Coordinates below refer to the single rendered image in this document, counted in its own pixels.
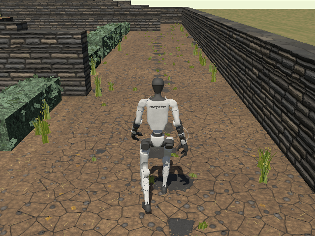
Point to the right robot hand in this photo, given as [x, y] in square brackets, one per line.
[184, 152]

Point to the left robot shin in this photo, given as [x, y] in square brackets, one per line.
[145, 186]

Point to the robot left upper arm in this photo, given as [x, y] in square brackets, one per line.
[140, 109]

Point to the right robot forearm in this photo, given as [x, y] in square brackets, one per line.
[181, 134]

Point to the left robot forearm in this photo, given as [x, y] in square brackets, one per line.
[135, 127]

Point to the robot right upper arm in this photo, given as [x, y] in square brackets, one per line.
[175, 112]

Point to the right robot foot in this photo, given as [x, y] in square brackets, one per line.
[163, 189]

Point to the left robot hand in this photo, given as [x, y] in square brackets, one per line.
[133, 135]

